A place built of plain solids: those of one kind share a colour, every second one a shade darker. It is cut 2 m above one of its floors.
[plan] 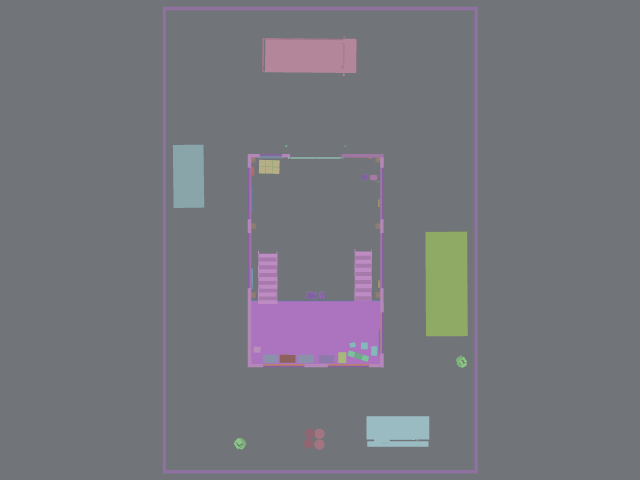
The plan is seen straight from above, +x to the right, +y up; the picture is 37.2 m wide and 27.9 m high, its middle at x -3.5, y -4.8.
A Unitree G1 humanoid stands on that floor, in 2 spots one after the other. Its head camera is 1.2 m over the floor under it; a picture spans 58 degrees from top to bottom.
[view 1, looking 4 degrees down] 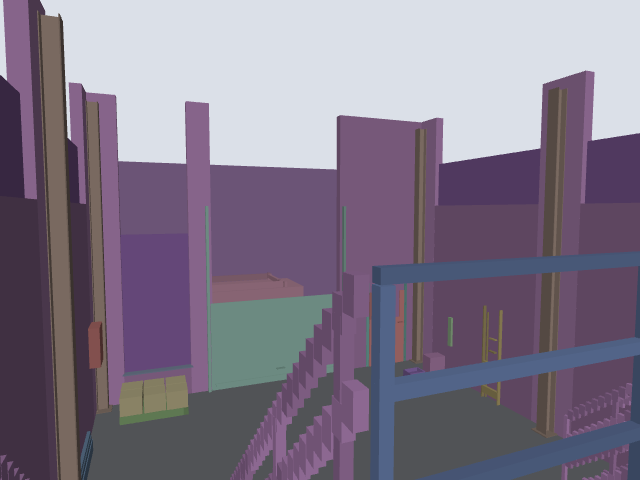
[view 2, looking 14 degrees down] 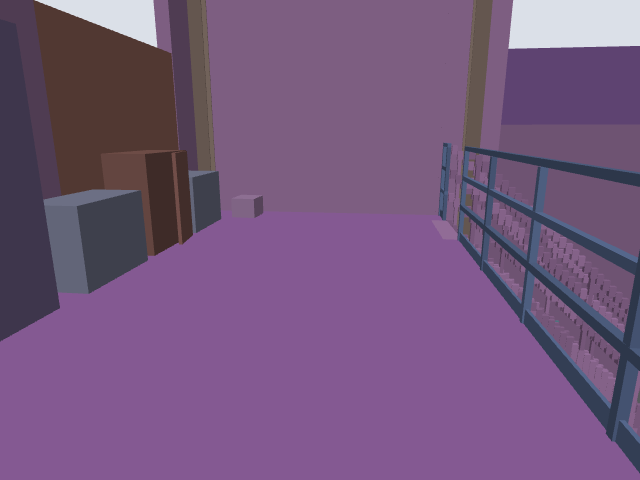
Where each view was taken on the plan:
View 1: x -6.54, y -9.34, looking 68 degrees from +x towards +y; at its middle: yard_bound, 19.35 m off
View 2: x -0.99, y -9.34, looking -173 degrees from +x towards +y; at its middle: raised_floor_deck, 4.96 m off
